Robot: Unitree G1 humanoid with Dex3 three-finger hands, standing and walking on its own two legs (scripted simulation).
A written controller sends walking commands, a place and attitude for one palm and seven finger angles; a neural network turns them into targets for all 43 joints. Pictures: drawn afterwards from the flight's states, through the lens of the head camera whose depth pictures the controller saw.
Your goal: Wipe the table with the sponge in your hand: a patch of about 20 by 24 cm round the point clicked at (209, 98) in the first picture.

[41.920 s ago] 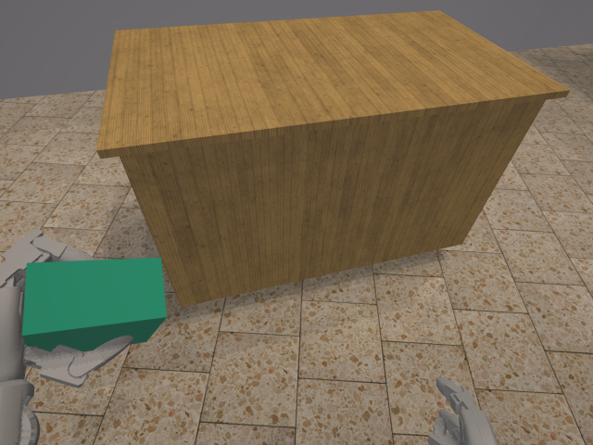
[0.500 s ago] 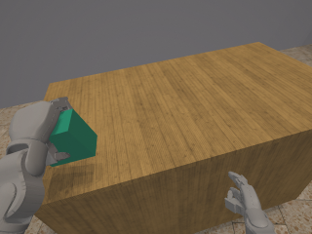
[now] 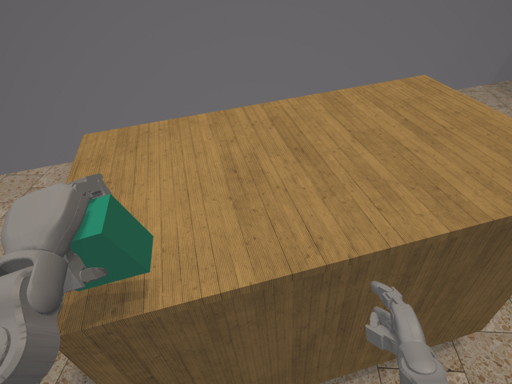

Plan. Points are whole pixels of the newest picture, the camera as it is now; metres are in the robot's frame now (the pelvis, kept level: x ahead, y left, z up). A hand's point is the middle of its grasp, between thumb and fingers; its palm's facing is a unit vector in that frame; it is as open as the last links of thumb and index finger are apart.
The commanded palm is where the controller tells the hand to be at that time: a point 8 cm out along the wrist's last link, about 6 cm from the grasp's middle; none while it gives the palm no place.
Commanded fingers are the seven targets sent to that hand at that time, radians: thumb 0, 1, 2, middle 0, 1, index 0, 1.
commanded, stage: bring the sponge back beside the body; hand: left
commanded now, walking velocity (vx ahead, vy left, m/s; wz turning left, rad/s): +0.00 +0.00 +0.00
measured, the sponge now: (101, 251) +0.21 +0.27 +0.15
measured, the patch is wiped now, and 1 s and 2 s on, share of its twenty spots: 1.00 1.00 1.00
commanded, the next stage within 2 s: step back with the hand held close in 0.48 s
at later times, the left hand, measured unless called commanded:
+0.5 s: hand (77, 242) +0.19 +0.28 +0.19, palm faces +0.29 -0.17 -0.94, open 10.2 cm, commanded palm +0.14 +0.28 +0.26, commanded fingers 0.00 0.10 1.30 -1.20 -1.60 -1.20 -1.60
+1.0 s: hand (82, 215) +0.20 +0.25 +0.24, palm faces +0.45 -0.79 -0.42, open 10.2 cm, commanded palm +0.14 +0.30 +0.24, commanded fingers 0.00 0.10 1.30 -1.20 -1.60 -1.20 -1.60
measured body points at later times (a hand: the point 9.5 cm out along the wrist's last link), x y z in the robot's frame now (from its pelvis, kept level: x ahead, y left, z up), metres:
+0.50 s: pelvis +0.00 +0.00 +0.00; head -0.05 -0.04 +0.44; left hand +0.17 +0.28 +0.24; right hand +0.27 -0.17 -0.04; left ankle +0.04 +0.13 -0.74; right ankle +0.03 -0.10 -0.74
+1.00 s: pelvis -0.02 +0.01 -0.01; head -0.01 +0.03 +0.44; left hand +0.17 +0.29 +0.26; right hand +0.11 -0.24 -0.10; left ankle +0.00 +0.12 -0.74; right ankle +0.03 -0.10 -0.74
